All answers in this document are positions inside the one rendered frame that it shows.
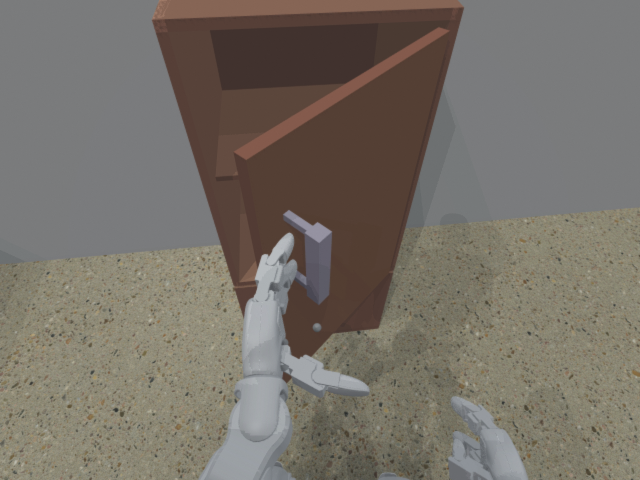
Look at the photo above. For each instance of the robot left forearm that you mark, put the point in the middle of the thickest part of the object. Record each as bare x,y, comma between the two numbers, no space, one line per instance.
259,431

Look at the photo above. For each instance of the robot right hand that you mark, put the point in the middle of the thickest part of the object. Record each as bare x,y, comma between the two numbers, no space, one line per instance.
494,458

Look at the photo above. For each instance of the cupboard door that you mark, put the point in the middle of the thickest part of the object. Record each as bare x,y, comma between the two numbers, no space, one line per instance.
346,161

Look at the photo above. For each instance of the robot left hand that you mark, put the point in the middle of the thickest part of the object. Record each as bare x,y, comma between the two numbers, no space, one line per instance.
263,331

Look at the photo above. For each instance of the handle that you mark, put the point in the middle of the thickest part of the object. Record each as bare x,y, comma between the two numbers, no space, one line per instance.
318,241

